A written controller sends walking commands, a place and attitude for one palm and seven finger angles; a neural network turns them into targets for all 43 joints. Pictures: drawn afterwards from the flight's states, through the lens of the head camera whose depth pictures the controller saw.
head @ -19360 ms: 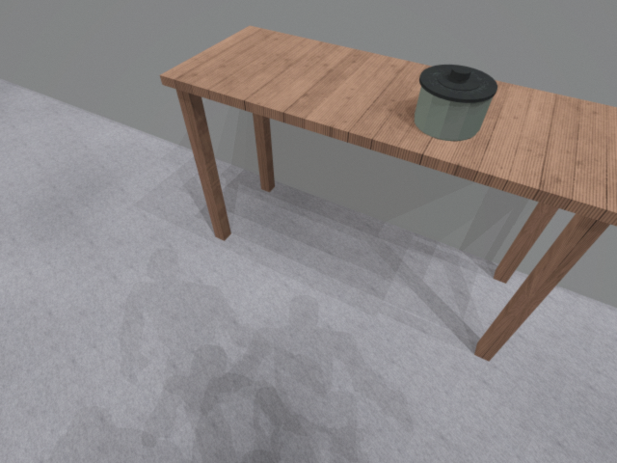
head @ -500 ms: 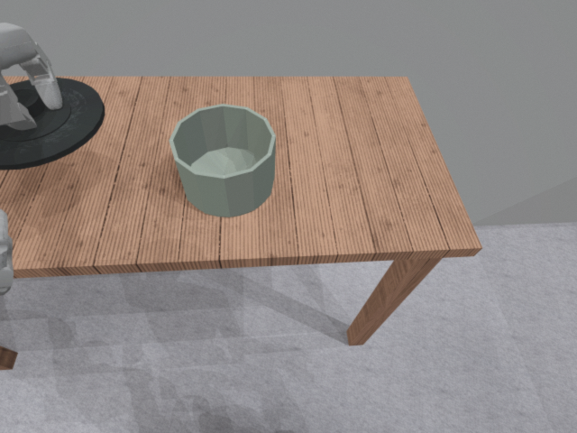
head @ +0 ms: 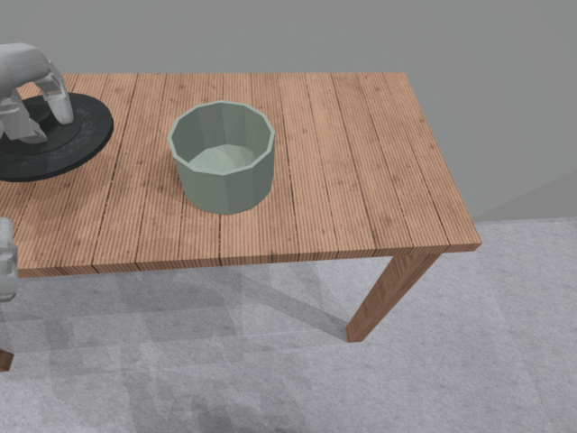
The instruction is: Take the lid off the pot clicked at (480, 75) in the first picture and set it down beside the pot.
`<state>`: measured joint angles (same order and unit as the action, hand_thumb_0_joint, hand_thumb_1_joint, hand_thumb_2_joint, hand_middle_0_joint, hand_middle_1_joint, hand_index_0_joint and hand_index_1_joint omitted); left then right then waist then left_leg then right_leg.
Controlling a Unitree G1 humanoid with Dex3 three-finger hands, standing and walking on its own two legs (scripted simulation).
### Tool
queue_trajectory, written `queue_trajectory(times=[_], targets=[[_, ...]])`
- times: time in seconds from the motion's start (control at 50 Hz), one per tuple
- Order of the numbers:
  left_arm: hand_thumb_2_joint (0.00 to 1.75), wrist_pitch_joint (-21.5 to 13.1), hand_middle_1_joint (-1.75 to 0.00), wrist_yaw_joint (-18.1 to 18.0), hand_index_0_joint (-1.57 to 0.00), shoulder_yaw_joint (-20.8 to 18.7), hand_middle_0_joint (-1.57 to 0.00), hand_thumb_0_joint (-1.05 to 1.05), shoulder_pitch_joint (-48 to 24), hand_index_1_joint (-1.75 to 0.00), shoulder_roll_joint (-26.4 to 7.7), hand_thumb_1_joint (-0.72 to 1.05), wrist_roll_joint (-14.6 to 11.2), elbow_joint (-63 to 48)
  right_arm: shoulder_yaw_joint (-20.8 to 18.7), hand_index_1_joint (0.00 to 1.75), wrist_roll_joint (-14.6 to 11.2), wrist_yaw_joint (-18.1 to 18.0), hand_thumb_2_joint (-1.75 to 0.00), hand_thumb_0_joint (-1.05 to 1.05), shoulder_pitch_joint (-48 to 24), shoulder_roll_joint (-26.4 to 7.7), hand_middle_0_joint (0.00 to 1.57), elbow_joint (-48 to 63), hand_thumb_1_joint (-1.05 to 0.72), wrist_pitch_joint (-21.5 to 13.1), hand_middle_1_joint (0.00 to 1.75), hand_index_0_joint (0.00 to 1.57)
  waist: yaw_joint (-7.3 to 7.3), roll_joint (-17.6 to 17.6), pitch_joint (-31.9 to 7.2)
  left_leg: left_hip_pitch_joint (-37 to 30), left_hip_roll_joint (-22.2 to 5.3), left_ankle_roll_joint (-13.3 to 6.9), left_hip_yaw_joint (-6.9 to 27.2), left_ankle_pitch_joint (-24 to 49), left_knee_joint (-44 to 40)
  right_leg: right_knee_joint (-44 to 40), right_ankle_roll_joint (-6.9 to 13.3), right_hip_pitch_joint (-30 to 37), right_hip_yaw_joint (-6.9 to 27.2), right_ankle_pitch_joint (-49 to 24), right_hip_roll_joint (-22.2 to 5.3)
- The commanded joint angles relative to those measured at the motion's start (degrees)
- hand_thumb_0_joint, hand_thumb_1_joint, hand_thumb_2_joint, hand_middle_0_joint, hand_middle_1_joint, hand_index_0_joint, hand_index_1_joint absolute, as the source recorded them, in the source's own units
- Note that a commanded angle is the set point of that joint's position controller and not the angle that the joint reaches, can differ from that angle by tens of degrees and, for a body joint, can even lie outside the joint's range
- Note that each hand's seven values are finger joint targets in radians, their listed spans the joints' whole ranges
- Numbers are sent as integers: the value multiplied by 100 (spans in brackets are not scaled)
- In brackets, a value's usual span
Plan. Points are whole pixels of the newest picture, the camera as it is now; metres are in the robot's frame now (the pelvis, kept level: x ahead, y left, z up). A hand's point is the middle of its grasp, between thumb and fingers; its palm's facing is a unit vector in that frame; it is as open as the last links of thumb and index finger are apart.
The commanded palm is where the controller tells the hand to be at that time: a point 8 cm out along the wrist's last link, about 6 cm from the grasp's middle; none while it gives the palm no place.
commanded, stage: lower the lid onto the table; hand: left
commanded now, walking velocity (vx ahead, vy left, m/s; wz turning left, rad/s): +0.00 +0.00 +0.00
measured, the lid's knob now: (35, 119) +0.51 +0.30 +0.13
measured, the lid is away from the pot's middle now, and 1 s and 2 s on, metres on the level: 0.24 0.24 0.25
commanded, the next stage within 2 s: open the fingers wide in 1.62 s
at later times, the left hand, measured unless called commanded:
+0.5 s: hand (48, 138) +0.49 +0.28 +0.12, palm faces -0.48 -0.10 -0.87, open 6.5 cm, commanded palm +0.54 +0.29 +0.19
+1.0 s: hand (45, 156) +0.48 +0.30 +0.09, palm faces -0.51 -0.12 -0.85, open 6.5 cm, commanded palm +0.54 +0.30 +0.15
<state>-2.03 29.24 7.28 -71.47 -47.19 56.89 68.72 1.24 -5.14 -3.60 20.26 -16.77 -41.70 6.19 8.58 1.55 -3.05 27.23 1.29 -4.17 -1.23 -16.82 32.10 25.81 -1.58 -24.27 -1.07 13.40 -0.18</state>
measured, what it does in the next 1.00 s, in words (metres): stands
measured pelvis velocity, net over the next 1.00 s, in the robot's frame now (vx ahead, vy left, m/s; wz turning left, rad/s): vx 0.00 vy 0.00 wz -0.02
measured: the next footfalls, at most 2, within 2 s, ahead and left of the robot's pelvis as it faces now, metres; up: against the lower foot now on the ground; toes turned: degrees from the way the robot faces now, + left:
none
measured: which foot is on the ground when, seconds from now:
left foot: down 0.00-1.00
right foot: down 0.00-1.00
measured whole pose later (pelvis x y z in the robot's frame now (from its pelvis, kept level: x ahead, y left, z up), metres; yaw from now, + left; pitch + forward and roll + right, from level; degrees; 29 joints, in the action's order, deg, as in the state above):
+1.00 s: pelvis +0.00 +0.00 -0.01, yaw -1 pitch +16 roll -3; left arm -6.3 26.3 5.2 -66.7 -49.2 57.1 71.1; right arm 1.5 -5.2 -5.6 22.2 -16.6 -42.4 7.2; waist 9.6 1.4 -4.3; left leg 34.8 0.1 -4.3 -1.7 -19.8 38.8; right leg 31.2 -1.7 -31.5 -0.6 15.4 1.0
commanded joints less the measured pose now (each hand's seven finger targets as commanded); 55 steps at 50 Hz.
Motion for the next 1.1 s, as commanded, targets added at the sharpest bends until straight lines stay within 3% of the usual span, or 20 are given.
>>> queue_trajectory(times=[0.0,0.02,0.08,0.12,0.18,0.22,0.26,0.32,0.38,0.42,0.44,0.52,0.58,0.64,0.72,0.74,0.82,0.9,0.94,1.08], targets=[[83,-44,-107,-283,-91,-294,-84,0,-3344,-108,-1574,78,-22,-1375,-394,30,18,-80,-90,0,650,-1094,20,298,-90,-82,30,20,24,814,-2556,-2390,-108,11,386,3177,-10,-50,313,21,-237,-1588,353],[83,-82,-107,-283,-91,-204,-84,0,-3370,-108,-1442,78,-66,-1524,-409,30,27,-92,-90,0,627,-1097,20,327,-90,-78,30,20,10,1074,-2642,-2582,-136,76,420,3527,32,-34,342,-119,-259,-1603,337],[83,-83,-107,-306,-91,-319,-84,0,-3119,-108,-1573,78,-56,-1084,-381,30,22,-106,-90,0,724,-1099,20,245,-90,-87,30,20,64,600,-2476,-2211,-94,-33,334,2877,41,-32,292,-29,-226,-1508,361],[83,-107,-107,-311,-91,-44,-84,0,-3230,-108,-1280,78,-86,-1219,-381,30,2,-126,-90,0,689,-1110,20,243,-90,-80,30,20,74,993,-2443,-2306,-116,31,350,3037,27,-9,342,-226,-253,-1466,335],[83,-172,-107,-387,-91,-398,-84,0,-3235,-108,-1700,78,-13,-1248,-371,30,29,-154,-90,0,773,-1104,20,226,-90,-101,30,20,60,806,-2605,-2315,-110,1,371,3038,99,27,320,-103,-222,-1509,378],[83,-187,-107,-381,-91,-91,-84,0,-3292,-108,-1284,78,-89,-1349,-391,30,27,-163,-90,0,756,-1081,20,230,-90,-121,30,20,79,1137,-2591,-2456,-131,58,377,3288,95,29,347,-291,-243,-1505,362],[83,-177,-107,-416,-91,-448,-84,0,-2985,-108,-1675,78,-62,-978,-366,30,26,-161,-90,0,833,-1112,20,185,-90,-122,30,20,65,686,-2492,-2202,-116,-8,353,3025,141,58,304,-175,-215,-1491,390],[83,-178,-107,-422,-91,-66,-84,0,-3081,-108,-1261,78,-79,-1029,-368,30,-1,-182,-90,0,820,-1110,20,163,-90,-130,30,20,97,924,-2410,-2163,-135,13,303,2917,87,71,334,-330,-255,-1417,355],[83,-202,-107,-496,-91,-353,-84,0,-3092,-108,-1702,78,11,-955,-330,30,0,-215,-90,0,884,-1116,20,178,-90,-117,30,20,106,666,-2511,-1915,-95,-34,278,2606,134,123,311,-115,-202,-1454,381],[83,-246,-107,-500,-91,-208,-84,0,-3242,-108,-1509,78,-25,-1253,-353,30,-2,-238,-90,0,871,-1102,20,188,-90,-150,30,20,93,1068,-2642,-2204,-154,19,307,3021,153,147,341,-269,-225,-1510,364],[83,-249,-107,-540,-91,-471,-84,0,-3232,-108,-1790,78,23,-1285,-360,30,32,-233,-90,0,915,-1104,20,162,-90,-149,30,20,68,1104,-2730,-2280,-160,28,342,3171,235,167,323,-249,-201,-1555,383],[83,-270,-107,-559,-91,-548,-84,0,-2755,-108,-1930,78,-14,-879,-326,30,2,-270,-90,0,976,-1118,20,182,-90,-142,30,20,71,672,-2650,-1923,-124,-36,233,3047,254,215,297,-90,-199,-1732,381],[83,-239,-107,-587,-91,-505,-84,0,-2789,-108,-1941,78,74,-785,-308,30,-5,-255,-90,0,984,-1116,20,164,-90,-112,30,20,90,842,-2472,-1770,-99,-29,216,2836,276,234,301,-181,-192,-1628,407],[83,-288,-107,-615,-91,-675,-84,0,-2880,-108,-2099,78,111,-1103,-341,30,27,-256,-90,0,1004,-1108,20,181,-90,-90,30,20,55,1103,-2832,-2118,-149,19,281,3398,396,292,300,-236,-182,-1739,408],[83,-309,-107,-536,-91,-510,-84,0,-2546,-108,-1864,78,-7,-870,-340,30,-2,-270,-90,0,1040,-1115,20,185,-90,-49,30,20,95,780,-2721,-1929,-150,-24,224,3398,412,316,274,-282,-213,-1821,407],[83,-299,-107,-543,-91,-662,-84,0,-2564,-108,-2040,78,13,-826,-351,30,10,-258,-90,0,1024,-1142,20,148,-90,-15,30,20,94,728,-2649,-1872,-148,-37,219,3273,458,313,254,-304,-191,-1772,416],[83,-397,-107,-523,-91,-531,-84,0,-2721,-108,-1902,78,3,-1220,-367,30,10,-265,-90,0,1018,-1117,20,159,-90,30,30,20,80,1236,-2816,-2147,-187,31,270,3700,525,378,300,-524,-223,-1718,433],[83,-420,-107,-517,-91,-520,-84,0,-2513,-108,-1852,78,-37,-904,-353,30,7,-270,-90,0,1073,-1120,20,137,-90,68,30,20,169,865,-2613,-1856,-162,-11,247,3179,564,394,265,-630,-236,-1504,457],[83,-467,-107,-544,-91,-555,-84,0,-2684,-108,-1877,78,-32,-1193,-366,30,30,-274,-90,0,1079,-1125,20,102,-90,77,30,20,133,1188,-2788,-2112,-211,43,305,3512,608,438,289,-740,-245,-1522,461],[83,-531,-107,-659,-91,-634,-84,0,-2720,-108,-1927,78,-14,-1259,-350,30,42,-320,-90,0,1128,-1103,20,122,-90,31,30,20,147,1285,-2869,-2129,-231,102,358,3416,641,493,305,-883,-266,-1321,477]])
